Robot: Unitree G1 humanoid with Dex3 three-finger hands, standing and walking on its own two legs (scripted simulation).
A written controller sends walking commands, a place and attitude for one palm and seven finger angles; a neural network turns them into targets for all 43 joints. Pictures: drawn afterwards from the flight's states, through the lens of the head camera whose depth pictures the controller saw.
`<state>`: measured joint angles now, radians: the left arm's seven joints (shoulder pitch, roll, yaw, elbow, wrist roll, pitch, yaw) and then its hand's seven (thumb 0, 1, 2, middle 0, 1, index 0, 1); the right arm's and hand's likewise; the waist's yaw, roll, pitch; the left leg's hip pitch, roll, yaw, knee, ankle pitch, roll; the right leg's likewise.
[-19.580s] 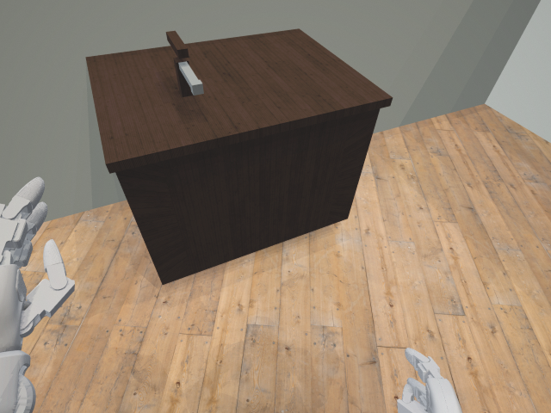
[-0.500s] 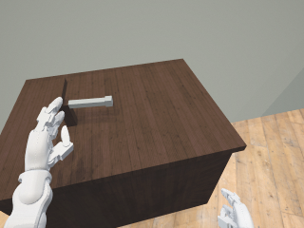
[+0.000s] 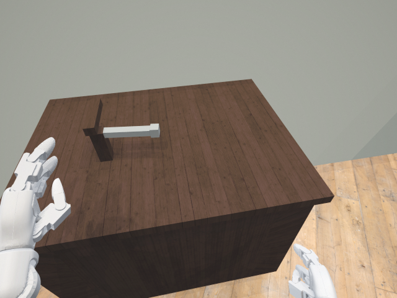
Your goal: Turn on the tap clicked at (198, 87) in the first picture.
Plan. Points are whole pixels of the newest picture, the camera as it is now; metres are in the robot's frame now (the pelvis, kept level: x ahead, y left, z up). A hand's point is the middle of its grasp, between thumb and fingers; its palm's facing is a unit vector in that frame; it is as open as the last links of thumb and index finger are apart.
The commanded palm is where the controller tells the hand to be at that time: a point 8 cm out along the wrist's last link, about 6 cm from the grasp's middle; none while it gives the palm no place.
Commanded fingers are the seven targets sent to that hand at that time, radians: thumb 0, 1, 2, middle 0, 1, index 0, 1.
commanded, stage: draw the hand back beside the body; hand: left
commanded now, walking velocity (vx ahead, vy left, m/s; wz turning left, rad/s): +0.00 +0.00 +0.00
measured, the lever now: (154, 130) +0.52 +0.21 +0.05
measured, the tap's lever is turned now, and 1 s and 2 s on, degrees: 83 83 83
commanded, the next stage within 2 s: step back with the hand held close in 0.10 s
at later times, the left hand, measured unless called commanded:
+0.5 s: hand (65, 206) +0.19 +0.24 +0.16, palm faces +0.33 -0.85 -0.40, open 7.5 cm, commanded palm +0.15 +0.29 +0.17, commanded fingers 0.00 0.90 0.90 -0.20 -0.30 -0.20 -0.30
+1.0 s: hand (27, 245) +0.13 +0.27 +0.15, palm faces +0.38 -0.84 -0.38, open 7.5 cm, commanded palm +0.08 +0.31 +0.17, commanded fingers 0.00 0.90 0.90 -0.20 -0.30 -0.20 -0.30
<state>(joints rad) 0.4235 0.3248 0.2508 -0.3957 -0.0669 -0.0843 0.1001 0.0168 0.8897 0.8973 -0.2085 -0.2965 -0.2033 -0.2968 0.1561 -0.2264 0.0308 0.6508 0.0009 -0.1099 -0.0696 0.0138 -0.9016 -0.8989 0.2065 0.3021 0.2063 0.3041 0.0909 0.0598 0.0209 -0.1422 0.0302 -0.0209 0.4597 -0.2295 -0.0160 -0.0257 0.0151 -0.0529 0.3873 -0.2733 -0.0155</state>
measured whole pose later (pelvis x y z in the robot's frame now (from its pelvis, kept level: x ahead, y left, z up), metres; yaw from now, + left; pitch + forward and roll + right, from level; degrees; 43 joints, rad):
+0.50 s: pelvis -0.02 +0.01 +0.00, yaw -2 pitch +0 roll -1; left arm 0.47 0.35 0.31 -0.45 -0.07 -0.14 0.09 0.02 0.89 0.90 -0.21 -0.30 -0.20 -0.30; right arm 0.17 -0.24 0.01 0.57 0.01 -0.06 -0.08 0.01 -0.90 -0.90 0.21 0.30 0.21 0.30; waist 0.03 0.06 0.00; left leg -0.30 0.03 0.00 0.52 -0.21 0.00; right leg -0.20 0.01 -0.03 0.46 -0.25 0.00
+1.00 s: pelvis -0.08 +0.03 -0.02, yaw -1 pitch +0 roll -3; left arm 0.49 0.37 0.33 -0.55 -0.06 -0.16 0.15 0.02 0.89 0.90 -0.21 -0.30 -0.21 -0.30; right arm 0.19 -0.21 0.03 0.58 0.01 -0.12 -0.09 0.01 -0.90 -0.90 0.21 0.30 0.21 0.30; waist 0.03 0.03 0.03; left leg -0.46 0.02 -0.02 0.60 -0.17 0.02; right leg -0.35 0.01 -0.05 0.55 -0.21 0.01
